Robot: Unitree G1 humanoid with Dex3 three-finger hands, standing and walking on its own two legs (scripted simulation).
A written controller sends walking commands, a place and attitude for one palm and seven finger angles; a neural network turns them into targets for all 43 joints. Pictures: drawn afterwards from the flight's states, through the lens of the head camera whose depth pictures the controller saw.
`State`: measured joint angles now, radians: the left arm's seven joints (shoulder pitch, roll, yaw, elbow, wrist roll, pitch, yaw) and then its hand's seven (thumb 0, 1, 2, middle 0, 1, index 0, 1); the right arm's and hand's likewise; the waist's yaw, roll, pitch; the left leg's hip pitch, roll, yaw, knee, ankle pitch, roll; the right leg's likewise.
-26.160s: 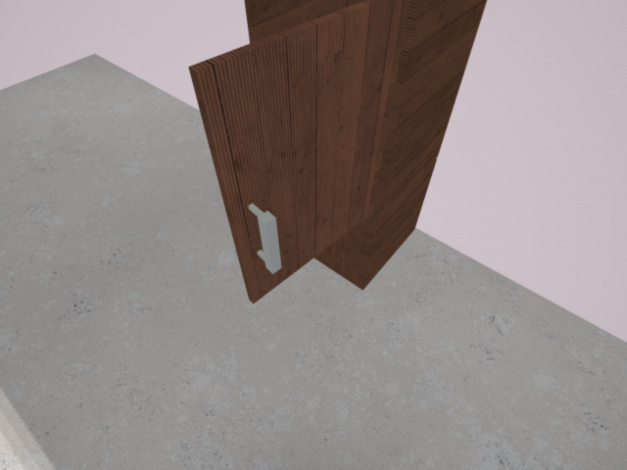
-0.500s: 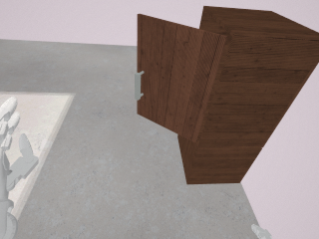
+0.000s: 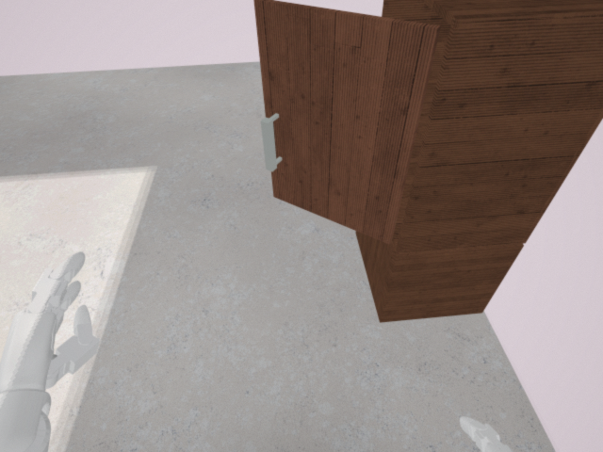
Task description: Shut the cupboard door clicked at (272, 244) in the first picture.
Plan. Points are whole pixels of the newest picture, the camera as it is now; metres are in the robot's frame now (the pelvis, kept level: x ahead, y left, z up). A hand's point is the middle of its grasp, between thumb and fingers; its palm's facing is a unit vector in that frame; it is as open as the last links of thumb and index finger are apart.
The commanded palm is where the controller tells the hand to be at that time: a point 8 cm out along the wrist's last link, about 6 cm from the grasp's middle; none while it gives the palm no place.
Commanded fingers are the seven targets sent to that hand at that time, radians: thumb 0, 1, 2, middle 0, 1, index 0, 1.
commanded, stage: let the arm hang, fingers relaxed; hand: left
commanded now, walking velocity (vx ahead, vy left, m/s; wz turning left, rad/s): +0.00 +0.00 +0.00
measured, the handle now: (273, 142) +0.93 +0.16 -0.09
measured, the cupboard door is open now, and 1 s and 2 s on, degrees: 53 53 53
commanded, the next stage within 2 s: look to check the result in 1.02 s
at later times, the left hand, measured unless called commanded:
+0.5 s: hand out of the picture -0.07 +0.21 -0.16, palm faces +0.06 -0.97 -0.23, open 7.3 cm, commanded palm none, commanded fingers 0.00 0.90 0.90 -0.20 -0.30 -0.20 -0.30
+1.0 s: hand out of the picture +0.01 +0.17 -0.16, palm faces +0.02 -0.99 -0.17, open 7.4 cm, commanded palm none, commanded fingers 0.00 0.90 0.90 -0.20 -0.30 -0.20 -0.30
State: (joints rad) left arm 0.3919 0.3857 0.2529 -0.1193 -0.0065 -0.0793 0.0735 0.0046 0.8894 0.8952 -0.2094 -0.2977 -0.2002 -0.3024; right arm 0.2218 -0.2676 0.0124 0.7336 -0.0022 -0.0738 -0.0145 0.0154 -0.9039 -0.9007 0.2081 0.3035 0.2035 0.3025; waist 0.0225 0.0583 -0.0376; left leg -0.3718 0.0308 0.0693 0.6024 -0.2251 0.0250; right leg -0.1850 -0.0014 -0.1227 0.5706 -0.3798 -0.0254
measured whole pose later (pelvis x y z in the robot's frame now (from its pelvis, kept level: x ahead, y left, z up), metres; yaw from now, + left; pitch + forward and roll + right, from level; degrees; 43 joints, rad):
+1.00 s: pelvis +0.00 +0.01 +0.01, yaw +0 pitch -2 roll +0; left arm 0.26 0.15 0.01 1.13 0.01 0.00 0.03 0.00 0.90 0.89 -0.20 -0.30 -0.20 -0.30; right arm 0.26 -0.17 0.00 1.14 -0.02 0.01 -0.03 0.01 -0.91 -0.90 0.20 0.30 0.20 0.30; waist -0.01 -0.01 0.04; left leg -0.24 0.00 0.09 0.41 -0.14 0.04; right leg -0.07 -0.02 -0.11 0.40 -0.30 -0.01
